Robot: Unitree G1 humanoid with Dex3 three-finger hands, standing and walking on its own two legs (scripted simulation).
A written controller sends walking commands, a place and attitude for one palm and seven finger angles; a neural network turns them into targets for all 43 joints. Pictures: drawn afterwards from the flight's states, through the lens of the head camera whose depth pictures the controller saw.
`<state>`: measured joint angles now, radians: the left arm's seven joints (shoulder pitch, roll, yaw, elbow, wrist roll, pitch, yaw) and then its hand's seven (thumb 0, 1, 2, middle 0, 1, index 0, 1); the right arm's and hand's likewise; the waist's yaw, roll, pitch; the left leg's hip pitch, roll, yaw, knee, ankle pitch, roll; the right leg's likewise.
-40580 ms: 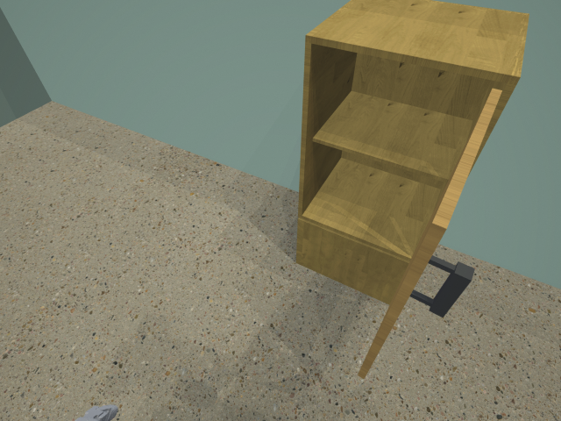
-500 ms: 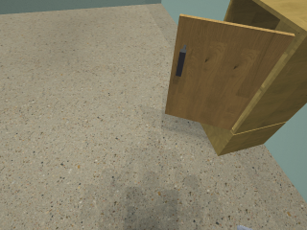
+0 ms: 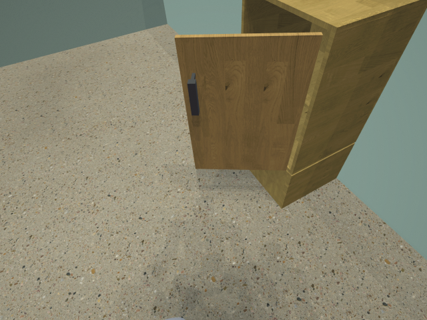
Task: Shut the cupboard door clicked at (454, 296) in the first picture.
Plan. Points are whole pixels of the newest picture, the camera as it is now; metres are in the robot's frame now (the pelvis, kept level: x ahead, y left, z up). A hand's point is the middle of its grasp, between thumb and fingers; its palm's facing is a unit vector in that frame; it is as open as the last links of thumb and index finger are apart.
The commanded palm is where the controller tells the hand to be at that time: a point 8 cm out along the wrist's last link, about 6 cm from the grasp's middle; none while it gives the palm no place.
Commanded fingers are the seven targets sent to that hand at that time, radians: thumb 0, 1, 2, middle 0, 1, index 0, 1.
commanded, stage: take the last steps up to it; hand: left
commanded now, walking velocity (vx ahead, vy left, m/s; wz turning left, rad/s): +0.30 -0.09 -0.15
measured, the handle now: (194, 94) +0.76 +0.09 -0.02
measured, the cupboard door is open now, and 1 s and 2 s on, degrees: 58 58 58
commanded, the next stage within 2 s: come to a stop and stand still in 0.78 s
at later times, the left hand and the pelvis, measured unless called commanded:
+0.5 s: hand (142, 303) +0.19 +0.18 -0.16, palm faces -0.08 -0.98 -0.18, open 7.4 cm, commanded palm none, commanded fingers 0.00 0.90 0.90 -0.20 -0.30 -0.20 -0.30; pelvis +0.12 -0.01 +0.01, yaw -5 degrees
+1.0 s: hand (192, 261) +0.29 +0.08 -0.19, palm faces -0.01 -0.99 -0.13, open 7.3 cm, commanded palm none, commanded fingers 0.00 0.90 0.90 -0.20 -0.30 -0.20 -0.30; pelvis +0.28 -0.08 +0.00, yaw -5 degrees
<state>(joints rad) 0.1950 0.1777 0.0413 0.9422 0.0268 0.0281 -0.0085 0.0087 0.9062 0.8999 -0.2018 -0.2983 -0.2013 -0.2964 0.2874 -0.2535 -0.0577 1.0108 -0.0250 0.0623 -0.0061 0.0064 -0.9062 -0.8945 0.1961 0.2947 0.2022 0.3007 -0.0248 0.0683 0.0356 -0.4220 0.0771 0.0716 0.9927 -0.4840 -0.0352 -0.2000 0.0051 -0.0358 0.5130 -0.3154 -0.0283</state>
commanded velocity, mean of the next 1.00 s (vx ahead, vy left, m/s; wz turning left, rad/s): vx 0.17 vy -0.04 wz -0.04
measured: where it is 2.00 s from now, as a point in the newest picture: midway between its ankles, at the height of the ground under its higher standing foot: outside the picture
